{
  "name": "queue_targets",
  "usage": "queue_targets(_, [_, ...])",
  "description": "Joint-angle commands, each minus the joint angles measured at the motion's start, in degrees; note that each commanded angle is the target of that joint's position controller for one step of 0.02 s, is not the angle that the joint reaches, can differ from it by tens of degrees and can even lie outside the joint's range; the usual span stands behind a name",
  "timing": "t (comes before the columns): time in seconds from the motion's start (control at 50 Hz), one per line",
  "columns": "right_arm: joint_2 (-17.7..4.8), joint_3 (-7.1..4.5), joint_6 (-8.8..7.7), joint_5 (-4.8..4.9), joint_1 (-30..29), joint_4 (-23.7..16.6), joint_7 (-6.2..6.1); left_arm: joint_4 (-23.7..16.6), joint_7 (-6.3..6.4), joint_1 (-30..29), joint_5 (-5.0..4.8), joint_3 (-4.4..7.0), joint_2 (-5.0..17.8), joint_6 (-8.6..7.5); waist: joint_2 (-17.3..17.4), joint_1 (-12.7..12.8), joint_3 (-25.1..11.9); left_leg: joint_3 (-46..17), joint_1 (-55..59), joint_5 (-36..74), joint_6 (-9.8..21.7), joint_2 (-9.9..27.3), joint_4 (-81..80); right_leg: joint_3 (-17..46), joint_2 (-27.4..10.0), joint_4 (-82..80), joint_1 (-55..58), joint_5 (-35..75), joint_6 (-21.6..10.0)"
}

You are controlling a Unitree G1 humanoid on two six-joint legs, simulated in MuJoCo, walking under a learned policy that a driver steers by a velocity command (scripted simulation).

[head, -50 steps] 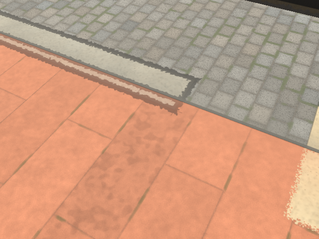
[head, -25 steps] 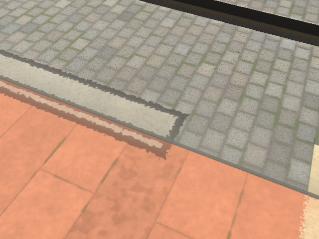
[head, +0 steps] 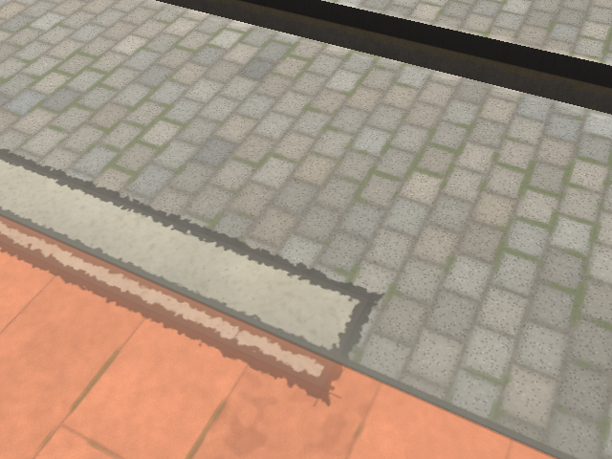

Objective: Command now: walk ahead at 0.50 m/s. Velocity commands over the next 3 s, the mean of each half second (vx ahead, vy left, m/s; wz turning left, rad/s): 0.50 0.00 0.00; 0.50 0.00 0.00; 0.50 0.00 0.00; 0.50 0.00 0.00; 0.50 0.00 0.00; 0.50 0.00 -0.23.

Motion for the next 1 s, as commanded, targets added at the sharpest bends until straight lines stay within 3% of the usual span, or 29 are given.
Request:
queue_targets(0.02, [-1.8,-0.12,0.49,0.2,-1.7,-3.1,0.37,-2.0,0.13,2.3,-0.07,0.54,5.8,-0.95,-4.7,-0.9,3.1,1.4,-5.2,6.1,-1.5,1.3,-5.6,11.3,-15.1,-10.4,-0.9,12.5,-6.0])
queue_targets(0.16, [-1.4,0.83,-0.01,0.91,-14.0,-7.3,0.37,0.1,0.62,9.0,0.31,0.19,6.0,-0.8,-5.6,2.7,4.2,4.2,-4.4,11.2,-0.7,-1.3,-22.0,8.4,-15.7,-8.5,8.0,20.7,-5.5])
queue_targets(0.22, [-2.3,0.57,-0.61,0.88,-15.5,-8.5,0.27,0.9,1.17,9.4,0.84,0.46,6.8,-0.49,-5.7,2.2,4.6,4.3,-3.6,6.6,1.3,-2.3,-25.5,8.4,-17.8,-5.4,13.0,26.7,-5.5])
queue_targets(0.26, [-3.1,0.04,-1.2,0.88,-11.1,-7.5,-0.14,0.8,1.41,7.4,1.0,0.73,7.6,-0.37,-6.2,-0.4,2.5,5.5,4.3,2.3,3.3,-4.9,-28.2,6.9,-17.8,0.9,13.2,39.5,-4.2])
queue_targets(0.28, [-3.9,-0.55,-1.59,0.76,-4.6,-5.4,-0.55,0.8,1.36,6.5,0.93,0.86,8.1,-0.21,-6.0,-3.1,-0.8,6.4,12.2,2.0,4.4,-6.9,-30.4,5.9,-16.8,8.3,12.5,45.4,-3.4])
queue_targets(0.3, [-5.4,-1.43,-2.19,0.16,5.5,-1.9,-1.1,0.4,1.2,5.6,0.61,0.69,7.7,-0.07,-4.0,-7.2,-6.2,5.7,25.3,4.4,6.1,-6.7,-33.0,3.8,-14.3,19.7,7.4,42.3,-2.2])
queue_targets(0.32, [-10.5,-2.84,-2.63,-1.35,15.5,-0.1,-1.78,-1.7,0.8,6.0,-0.62,-0.16,5.1,-0.18,2.1,-9.8,-13.8,-9.6,42.0,-0.6,10.0,6.4,-34.0,1.3,-10.6,37.7,-7.1,23.0,-0.5])
queue_targets(0.34, [-14.6,-3.82,-2.17,-1.14,17.1,0.3,-1.28,-1.9,0.32,11.9,-1.92,-0.48,1.6,-0.08,12.9,-6.9,-19.2,-36.2,52.0,-1.3,17.4,19.9,-41.4,1.6,0.2,56.3,-24.4,-20.7,1.2])
queue_targets(0.36, [-11.7,-3.24,-1.5,0.89,11.4,-0.4,-0.9,-2.0,0.51,6.8,-0.37,0.86,6.5,0.29,3.5,-5.4,-13.6,-34.5,46.2,-5.7,15.3,16.6,-43.4,9.0,-3.4,59.8,-29.1,-17.6,0.1])
queue_targets(0.38, [-8.2,-2.2,-1.59,1.33,5.5,-1.5,-0.74,-3.6,0.21,2.2,-0.11,0.93,6.1,0.02,1.4,-3.5,-5.9,-25.8,37.6,-4.6,13.4,14.8,-45.0,8.8,-5.8,57.9,-30.3,-11.9,0.0])
queue_targets(0.4, [-5.2,-1.37,-1.99,1.14,2.7,-1.7,-0.56,-3.9,0.04,0.1,0.0,0.81,5.0,-0.1,-0.5,-2.1,-2.6,-20.2,31.5,0.1,11.5,12.0,-47.1,8.5,-7.7,54.6,-28.4,-8.3,0.1])
queue_targets(0.44, [-2.1,-0.3,-2.66,1.38,2.7,-0.3,-0.99,-3.4,-0.52,1.3,1.33,0.73,3.3,1.26,1.3,0.8,-0.9,-12.5,24.8,6.3,8.8,7.9,-49.3,8.0,-9.5,49.9,-23.4,-6.1,1.2])
queue_targets(0.5, [-3.9,-0.39,-3.7,1.61,7.3,1.7,-1.32,-4.3,-1.25,-0.6,1.64,0.79,2.6,2.72,1.2,1.6,-0.3,-8.6,23.8,12.3,9.1,6.6,-50.9,6.4,-9.9,46.8,-24.3,-3.9,2.8])
queue_targets(0.56, [-4.8,-0.35,-3.69,1.58,10.5,2.5,-1.36,-7.0,-1.52,-8.4,1.46,0.78,3.3,3.34,1.1,0.4,2.2,-6.7,25.2,12.0,9.0,5.8,-53.2,5.2,-11.2,41.0,-30.4,1.8,4.3])
queue_targets(0.66, [-4.4,0.17,-3.54,1.51,15.4,3.7,-1.44,-10.5,-1.68,-18.7,0.68,0.04,2.8,3.08,1.4,-2.2,3.5,-3.4,29.4,18.7,7.9,4.5,-53.1,2.8,-10.1,27.5,-31.7,8.9,5.1])
queue_targets(0.76, [-4.7,0.21,-3.25,0.85,19.5,5.4,-2.06,-13.2,-1.52,-25.3,0.56,-0.32,3.2,2.5,2.1,-4.0,4.5,-2.5,37.7,25.8,8.6,6.6,-50.3,1.4,-8.2,19.4,-31.8,7.8,3.1])
queue_targets(0.82, [-5.8,-0.12,-3.04,0.49,17.9,5.7,-2.53,-13.4,-1.25,-23.4,0.49,0.08,4.1,1.72,2.4,-1.9,3.6,-1.3,40.4,38.1,7.7,7.8,-44.8,0.6,-6.0,15.7,-26.2,2.0,0.5])
queue_targets(0.84, [-6.4,-0.3,-2.99,0.44,16.9,5.6,-2.59,-12.2,-0.9,-19.5,0.52,0.51,4.7,1.42,2.9,-0.1,1.5,-0.6,40.1,46.0,7.0,7.5,-40.1,-0.3,-4.1,14.6,-20.4,0.0,-0.6])
queue_targets(0.86, [-6.7,-0.4,-2.78,0.6,15.9,5.6,-2.48,-9.7,-0.45,-11.7,0.68,1.16,5.6,0.98,2.1,3.3,-2.3,0.7,39.0,50.0,6.1,6.2,-31.3,-1.2,-2.2,11.4,-11.4,0.9,-1.9])
queue_targets(0.88, [-6.1,-0.13,-2.75,1.05,15.1,5.0,-2.33,-6.4,0.13,-1.5,1.59,2.17,7.8,0.38,0.5,7.1,-7.9,2.2,31.2,42.4,4.9,3.9,-19.3,1.9,-4.9,10.1,3.0,2.7,-3.8])
queue_targets(0.9, [-2.2,0.91,-2.84,2.93,17.1,2.6,-1.74,-5.2,0.7,7.2,3.04,3.71,13.7,0.13,-8.6,8.1,-16.0,5.7,13.8,18.0,2.5,-2.0,1.0,22.7,-20.7,8.2,20.2,-3.7,-8.8])
queue_targets(0.92, [-2.9,0.15,-2.85,3.14,20.0,3.0,-1.47,-5.1,-0.02,6.2,1.64,4.18,14.9,1.09,-14.6,5.9,-20.2,1.6,1.7,-18.1,2.1,-10.4,15.9,44.8,-29.1,0.0,24.6,-3.3,-14.0])
queue_targets(0.94, [-5.5,-0.63,-2.46,1.86,15.3,2.2,-1.62,-6.2,-0.34,-0.9,0.13,3.59,12.7,1.49,-7.0,3.3,-11.8,-3.1,-2.9,-13.8,2.9,-5.9,18.2,37.6,-26.5,-0.8,17.2,-6.8,-12.2])
queue_targets(0.96, [-4.5,-0.42,-2.72,1.45,11.0,1.0,-1.32,-7.0,-0.52,-5.6,-0.12,2.48,8.6,1.24,-3.9,2.3,-5.1,-2.9,-3.3,-9.3,2.9,-3.7,15.8,30.3,-24.4,-2.9,8.7,-5.7,-10.8])
queue_targets(0.98, [-3.2,-0.34,-2.64,1.36,9.7,0.9,-1.13,-6.9,-0.53,-7.7,0.12,1.68,6.0,0.88,-2.8,0.4,-1.3,-2.6,-1.3,-6.4,2.8,-1.7,11.7,24.8,-21.4,-5.2,2.4,-3.0,-8.3])
queue_targets(1.0, [-2.7,-0.41,-1.98,0.42,9.7,0.7,-0.89,-6.0,-0.27,-7.7,0.0,1.08,4.3,0.45,-4.0,-1.2,0.1,-2.6,1.3,-5.1,2.2,-0.5,8.4,20.8,-19.0,-6.4,-1.6,0.4,-6.6])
